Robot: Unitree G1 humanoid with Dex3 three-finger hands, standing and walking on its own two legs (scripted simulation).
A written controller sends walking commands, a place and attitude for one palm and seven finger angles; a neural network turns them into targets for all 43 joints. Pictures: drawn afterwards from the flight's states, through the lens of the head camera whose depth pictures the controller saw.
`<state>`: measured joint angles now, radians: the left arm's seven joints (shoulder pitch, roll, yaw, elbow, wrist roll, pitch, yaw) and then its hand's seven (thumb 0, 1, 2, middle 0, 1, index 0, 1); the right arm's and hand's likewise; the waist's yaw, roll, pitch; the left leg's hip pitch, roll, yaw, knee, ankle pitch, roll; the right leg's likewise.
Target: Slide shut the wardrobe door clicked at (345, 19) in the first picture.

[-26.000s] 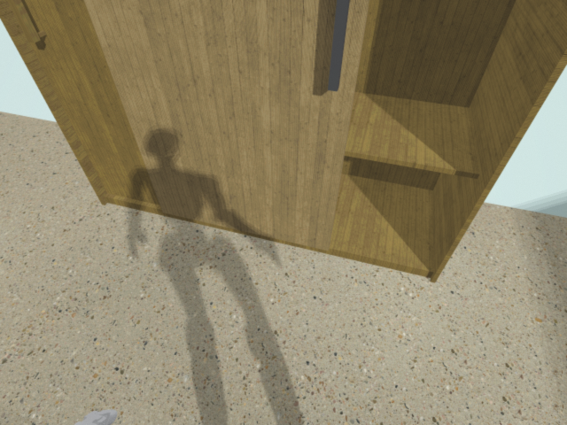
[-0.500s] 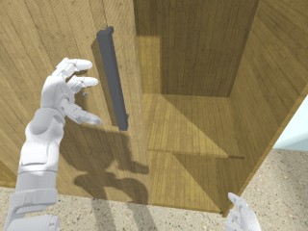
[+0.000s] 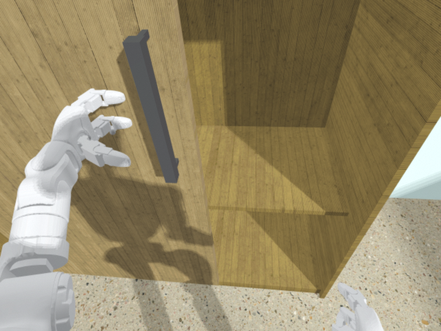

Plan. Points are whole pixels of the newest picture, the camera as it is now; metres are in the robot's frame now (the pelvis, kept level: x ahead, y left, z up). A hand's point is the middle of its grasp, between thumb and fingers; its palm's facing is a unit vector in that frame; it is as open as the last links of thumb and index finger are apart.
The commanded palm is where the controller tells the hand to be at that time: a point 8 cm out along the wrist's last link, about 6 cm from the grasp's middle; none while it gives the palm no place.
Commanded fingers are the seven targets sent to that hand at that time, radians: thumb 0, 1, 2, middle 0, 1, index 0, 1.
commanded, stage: move the hooked fingers beside the handle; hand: left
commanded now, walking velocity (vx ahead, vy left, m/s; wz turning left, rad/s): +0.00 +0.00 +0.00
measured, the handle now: (160, 117) +0.45 +0.13 +0.19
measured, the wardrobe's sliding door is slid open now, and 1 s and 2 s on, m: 0.44 0.44 0.44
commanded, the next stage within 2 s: feel for the door with the fingertips in 0.38 s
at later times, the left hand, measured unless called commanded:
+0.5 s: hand (127, 142) +0.38 +0.18 +0.19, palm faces -0.03 -1.00 -0.04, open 14.0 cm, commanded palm +0.37 +0.24 +0.20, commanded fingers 0.00 -0.50 0.30 -0.30 -1.20 -0.30 -1.20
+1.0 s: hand (130, 120) +0.38 +0.16 +0.23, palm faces +0.00 -1.00 -0.06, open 14.0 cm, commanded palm +0.36 +0.21 +0.20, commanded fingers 0.00 -0.50 0.30 -0.30 -1.20 -0.30 -1.20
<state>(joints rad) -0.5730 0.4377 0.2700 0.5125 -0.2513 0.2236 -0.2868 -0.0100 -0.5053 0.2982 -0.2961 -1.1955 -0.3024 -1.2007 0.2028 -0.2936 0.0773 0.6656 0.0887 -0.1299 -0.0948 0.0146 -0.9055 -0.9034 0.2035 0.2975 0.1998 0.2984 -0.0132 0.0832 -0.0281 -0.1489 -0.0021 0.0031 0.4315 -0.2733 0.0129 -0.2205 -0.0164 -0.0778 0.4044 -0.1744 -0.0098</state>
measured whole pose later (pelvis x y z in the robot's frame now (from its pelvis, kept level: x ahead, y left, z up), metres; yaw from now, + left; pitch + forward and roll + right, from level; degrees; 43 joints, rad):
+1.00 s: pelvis +0.02 +0.00 +0.00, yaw +0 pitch -2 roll -1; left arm -0.49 0.28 0.18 0.19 -0.21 0.24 -0.12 -0.01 -0.51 0.30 -0.30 -1.20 -0.31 -1.20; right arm 0.16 -0.25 0.08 0.68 0.07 -0.10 -0.07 0.02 -0.91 -0.90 0.20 0.30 0.20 0.30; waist 0.02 0.06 -0.03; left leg -0.08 -0.01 0.00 0.41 -0.29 0.02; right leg -0.16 -0.02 -0.08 0.40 -0.20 0.00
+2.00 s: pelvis +0.01 +0.00 +0.00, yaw -1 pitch -2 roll +0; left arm -0.50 0.24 0.18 0.27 -0.22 0.22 -0.13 -0.01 -0.50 0.30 -0.30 -1.20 -0.30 -1.20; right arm 0.18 -0.26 0.07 0.66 0.07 -0.09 -0.07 0.01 -0.91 -0.90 0.20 0.30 0.20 0.30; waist 0.01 0.07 -0.03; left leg -0.09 -0.01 0.02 0.39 -0.27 0.02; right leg -0.17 -0.02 -0.06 0.38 -0.18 0.00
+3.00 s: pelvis +0.02 +0.01 +0.00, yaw +0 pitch -2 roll +0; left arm -0.49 0.16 0.09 0.18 -0.18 0.29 0.00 -0.01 -0.50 0.30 -0.29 -1.20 -0.21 -1.19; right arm 0.16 -0.23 0.07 0.67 0.05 -0.05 -0.05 0.01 -0.91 -0.90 0.20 0.30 0.20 0.30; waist 0.02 0.07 -0.03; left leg -0.07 -0.01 0.01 0.39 -0.28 0.02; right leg -0.15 -0.02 -0.07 0.39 -0.19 0.00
